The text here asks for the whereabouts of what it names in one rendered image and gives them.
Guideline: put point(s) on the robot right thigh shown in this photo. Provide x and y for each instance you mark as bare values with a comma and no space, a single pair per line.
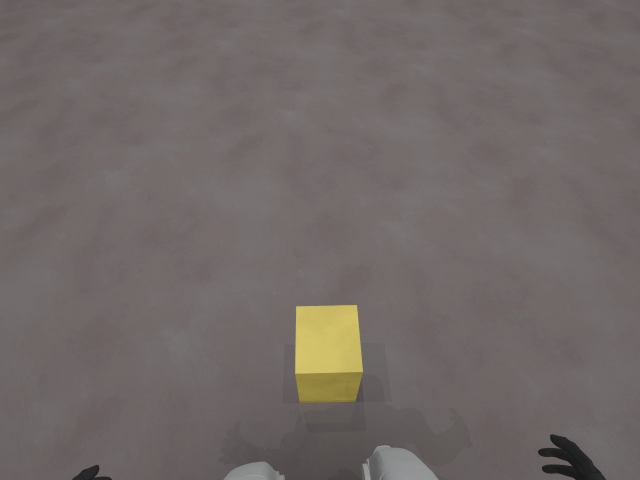
395,464

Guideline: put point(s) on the robot right shin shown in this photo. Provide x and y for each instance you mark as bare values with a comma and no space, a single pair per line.
381,447

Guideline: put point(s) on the robot right hand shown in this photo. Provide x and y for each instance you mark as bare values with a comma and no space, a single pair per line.
582,467

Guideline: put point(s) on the carton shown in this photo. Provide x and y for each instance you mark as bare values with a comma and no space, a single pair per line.
328,360

